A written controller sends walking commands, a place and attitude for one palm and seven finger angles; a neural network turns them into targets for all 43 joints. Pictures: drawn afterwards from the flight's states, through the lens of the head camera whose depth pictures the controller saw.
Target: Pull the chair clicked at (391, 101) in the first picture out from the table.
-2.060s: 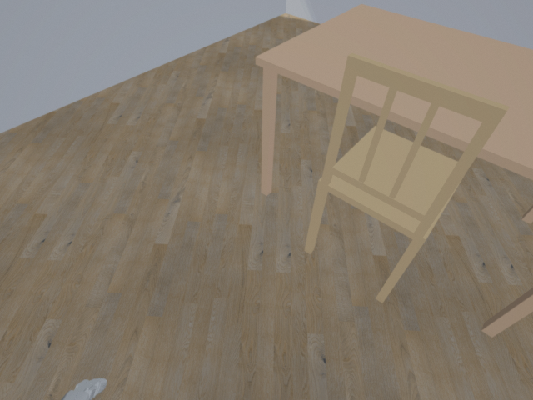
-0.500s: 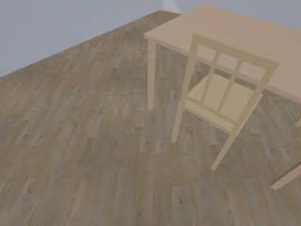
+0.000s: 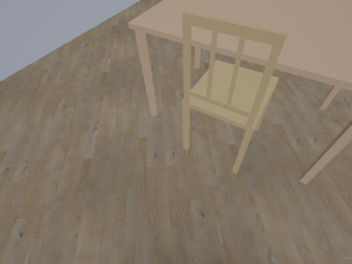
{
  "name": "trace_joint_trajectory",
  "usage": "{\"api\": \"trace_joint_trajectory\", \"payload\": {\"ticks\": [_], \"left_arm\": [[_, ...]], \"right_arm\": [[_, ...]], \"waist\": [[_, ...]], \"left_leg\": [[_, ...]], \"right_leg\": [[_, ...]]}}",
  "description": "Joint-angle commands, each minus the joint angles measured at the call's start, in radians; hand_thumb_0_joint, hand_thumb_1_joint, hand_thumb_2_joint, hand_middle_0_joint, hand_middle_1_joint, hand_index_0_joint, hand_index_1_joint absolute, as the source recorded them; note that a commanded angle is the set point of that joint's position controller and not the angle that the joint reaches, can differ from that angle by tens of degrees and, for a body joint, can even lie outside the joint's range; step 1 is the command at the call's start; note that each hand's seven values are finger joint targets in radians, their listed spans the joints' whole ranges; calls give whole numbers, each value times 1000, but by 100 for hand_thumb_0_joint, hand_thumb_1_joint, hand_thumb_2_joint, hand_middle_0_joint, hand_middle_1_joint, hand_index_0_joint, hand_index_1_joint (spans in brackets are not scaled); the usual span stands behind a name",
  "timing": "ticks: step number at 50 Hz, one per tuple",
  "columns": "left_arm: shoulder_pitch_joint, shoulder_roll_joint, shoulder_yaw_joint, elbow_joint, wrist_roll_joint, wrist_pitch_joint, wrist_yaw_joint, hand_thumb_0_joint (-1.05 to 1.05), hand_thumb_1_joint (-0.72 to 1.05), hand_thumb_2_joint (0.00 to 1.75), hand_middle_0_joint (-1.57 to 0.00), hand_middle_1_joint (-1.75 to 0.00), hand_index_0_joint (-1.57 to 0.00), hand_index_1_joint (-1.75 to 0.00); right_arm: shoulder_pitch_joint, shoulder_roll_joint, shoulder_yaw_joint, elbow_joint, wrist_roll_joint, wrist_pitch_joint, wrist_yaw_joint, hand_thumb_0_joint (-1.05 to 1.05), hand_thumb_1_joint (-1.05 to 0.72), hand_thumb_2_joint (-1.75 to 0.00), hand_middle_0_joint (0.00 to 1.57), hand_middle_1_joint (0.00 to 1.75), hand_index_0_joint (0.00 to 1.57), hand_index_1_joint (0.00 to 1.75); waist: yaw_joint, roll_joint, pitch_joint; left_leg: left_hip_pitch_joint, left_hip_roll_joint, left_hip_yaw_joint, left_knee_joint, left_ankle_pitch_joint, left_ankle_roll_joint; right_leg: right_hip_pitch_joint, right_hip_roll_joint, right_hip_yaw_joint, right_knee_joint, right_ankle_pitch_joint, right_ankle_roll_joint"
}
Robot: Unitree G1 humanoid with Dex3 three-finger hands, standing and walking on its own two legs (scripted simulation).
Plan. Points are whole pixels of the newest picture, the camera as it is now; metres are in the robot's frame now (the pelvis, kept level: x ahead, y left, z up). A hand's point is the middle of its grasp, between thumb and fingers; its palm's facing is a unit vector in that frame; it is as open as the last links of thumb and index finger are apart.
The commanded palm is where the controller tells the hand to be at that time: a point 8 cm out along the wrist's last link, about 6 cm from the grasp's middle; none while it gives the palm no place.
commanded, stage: turn to face it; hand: left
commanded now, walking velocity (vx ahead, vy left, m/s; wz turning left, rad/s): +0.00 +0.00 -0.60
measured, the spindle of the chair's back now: (211, 67) +0.85 -0.07 -0.06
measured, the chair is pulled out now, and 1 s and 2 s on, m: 0.00 0.00 0.00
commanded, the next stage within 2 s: take the last steps up to it in 0.74 s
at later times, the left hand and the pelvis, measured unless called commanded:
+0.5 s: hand out of the picture +0.07 +0.20 -0.14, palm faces -0.14 -0.96 -0.25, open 7.4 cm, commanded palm none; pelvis -0.01 +0.01 +0.02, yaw -14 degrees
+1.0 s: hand out of the picture +0.13 +0.21 -0.15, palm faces -0.44 -0.88 -0.17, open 7.4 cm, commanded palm none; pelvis -0.01 +0.07 +0.03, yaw -26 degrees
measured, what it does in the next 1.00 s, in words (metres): steps on the spot, turning right: left foot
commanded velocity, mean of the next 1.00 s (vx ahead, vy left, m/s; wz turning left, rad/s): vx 0.05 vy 0.01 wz -0.35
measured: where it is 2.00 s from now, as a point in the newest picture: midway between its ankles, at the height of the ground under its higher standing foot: (193, 243)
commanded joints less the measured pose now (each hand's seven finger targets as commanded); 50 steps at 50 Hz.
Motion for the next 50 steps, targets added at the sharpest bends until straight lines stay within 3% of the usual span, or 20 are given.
{"api": "trace_joint_trajectory", "payload": {"ticks": [1, 2, 4, 7, 11, 16, 22, 25, 28, 29, 30, 31, 32, 34, 35, 38, 42, 44, 47, 50], "left_arm": [[136, 272, 71, -62, 2, -38, 41, 0, 90, 90, -20, -30, -20, -30], [95, 234, 73, -73, 1, -41, 46, 0, 90, 90, -20, -30, -20, -30], [29, 185, 58, -95, -6, -45, 38, 0, 90, 90, -20, -30, -20, -30], [54, 167, 60, -91, -10, -55, 37, 0, 90, 90, -20, -30, -20, -30], [88, 155, 67, -83, -9, -52, 36, 0, 90, 90, -20, -30, -20, -30], [100, 151, 71, -80, -5, -46, 35, 0, 90, 90, -20, -30, -20, -30], [83, 173, 76, -92, 5, -38, 36, 0, 90, 90, -20, -30, -20, -30], [50, 192, 78, -106, 8, -32, 35, 0, 90, 90, -20, -30, -20, -30], [-12, 198, 78, -120, 5, -26, 38, 0, 90, 90, -20, -30, -20, -30], [-32, 183, 75, -128, 1, -25, 36, 0, 90, 90, -20, -30, -20, -30], [-37, 146, 69, -142, -3, -23, 32, 0, 90, 90, -20, -30, -20, -30], [-14, 95, 60, -146, -9, -23, 21, 0, 90, 90, -20, -30, -20, -30], [-38, 127, 67, -151, 3, -26, 24, 0, 90, 90, -20, -30, -20, -30], [22, 151, 87, -96, 21, -14, 14, 0, 90, 90, -20, -30, -20, -30], [46, 130, 82, -84, 18, -11, 7, 0, 90, 90, -20, -30, -20, -30], [35, 83, 60, -75, 11, -12, 3, 0, 90, 90, -20, -30, -20, -30], [-42, 65, 40, -81, 3, -13, 10, 0, 90, 90, -20, -30, -20, -30], [-59, 41, 29, -78, 4, -17, 8, 0, 90, 90, -20, -30, -20, -30], [-118, 34, 17, -80, 9, -24, 2, 0, 90, 90, -20, -30, -20, -30], [-117, 10, 9, -64, 8, -37, 0, 0, 90, 90, -20, -30, -20, -30]], "right_arm": [[-74, -122, -44, -141, 0, -8, -12, 0, -90, -90, 20, 30, 20, 30], [-76, -122, -47, -134, -1, -8, -11, 0, -90, -90, 20, 30, 20, 30], [-64, -119, -49, -105, -3, -14, -7, 0, -90, -90, 20, 30, 20, 30], [-17, -98, -50, -84, -5, -9, -7, 0, -90, -90, 20, 30, 20, 30], [-33, -95, -51, -92, -8, -3, -16, 0, -90, -90, 20, 30, 20, 30], [-56, -102, -48, -113, -9, -4, -23, 0, -90, -90, 20, 30, 20, 30], [-56, -96, -42, -137, -1, -16, -21, 0, -90, -90, 20, 30, 20, 30], [-25, -95, -38, -140, 7, -23, -22, 0, -90, -90, 20, 30, 20, 30], [90, -88, -38, -117, 13, -36, -26, 0, -90, -90, 20, 30, 20, 30], [143, -101, -38, -103, 14, -43, -30, 0, -90, -90, 20, 30, 20, 30], [173, -143, -45, -100, 8, -52, -35, 0, -90, -90, 20, 30, 20, 30], [130, -225, -59, -124, -7, -50, -33, 0, -90, -90, 20, 30, 20, 30], [80, -232, -55, -157, -2, -41, -29, 0, -90, -90, 20, 30, 20, 30], [-24, -136, -26, -166, -12, -44, -32, 0, -90, -90, 20, 30, 20, 30], [-30, -132, -21, -169, -15, -46, -33, 0, -90, -90, 20, 30, 20, 30], [49, -116, -16, -132, -13, -56, -34, 0, -90, -90, 20, 30, 20, 30], [186, -102, -16, -66, -11, -62, -40, 0, -90, -90, 20, 30, 20, 30], [233, -117, -22, -36, -16, -64, -36, 0, -90, -90, 20, 30, 20, 30], [282, -120, -29, 5, -20, -66, -29, 0, -90, -90, 20, 30, 20, 30], [294, -116, -30, 41, -24, -68, -23, 0, -90, -90, 20, 30, 20, 30]], "waist": [[47, -264, -97], [30, -273, -80], [-3, -132, -70], [-12, -85, -152], [1, -109, -160], [14, -128, -144], [22, -143, -157], [12, -139, -161], [-43, -142, -180], [-65, -115, -186], [-84, 6, -183], [-62, 288, -129], [-50, 232, -68], [13, 128, -27], [23, 107, -39], [-1, 98, -56], [-56, 121, -70], [-76, 137, -99], [-105, 152, -60], [-97, 148, -41]], "left_leg": [[-305, -44, -174, 483, -219, -7], [-316, -27, -182, 502, -161, -3], [-315, -13, -189, 527, -39, -16], [-311, -23, -178, 502, 38, -32], [-351, -34, -196, 484, 50, -43], [-340, -43, -211, 421, 17, -40], [-236, -65, -195, 217, -55, -20], [-138, -87, -196, 83, -70, 6], [48, -107, -179, -144, 25, 28], [171, -89, -190, -245, 81, 42], [274, 29, -319, -355, 12, 83], [272, 260, -576, -466, -48, 140], [74, 363, -612, -477, -16, 199], [-80, 225, -446, -459, 43, 190], [-78, 177, -361, -438, 102, 182], [52, 113, -240, -385, 287, 158], [187, 150, -265, -334, 556, 192], [234, 178, -273, -343, 478, 211], [192, 195, -321, -411, 155, 224], [143, 195, -326, -436, 3, 215]], "right_leg": [[131, -386, 552, -439, 357, -165], [106, -331, 527, -447, 321, -146], [106, -256, 443, -404, 313, -143], [195, -198, 374, -380, 351, -98], [243, -179, 406, -395, 316, -69], [236, -176, 476, -414, 261, -88], [200, -173, 533, -408, 244, -153], [144, -167, 562, -416, 241, -152], [51, -128, 538, -388, 216, -107], [-37, -84, 500, -357, 151, -68], [-180, 4, 413, -245, 17, -23], [-339, 134, 217, 8, -144, 26], [-297, 65, 143, 197, -170, 58], [-202, 39, 137, 418, -55, 74], [-196, 33, 114, 479, -22, 75], [-253, 14, 69, 467, 28, 86], [-239, -22, 46, 281, -19, 95], [-203, -33, 8, 193, -68, 82], [-165, -43, -18, 99, -114, 55], [-92, -45, -43, -7, -123, 29]]}}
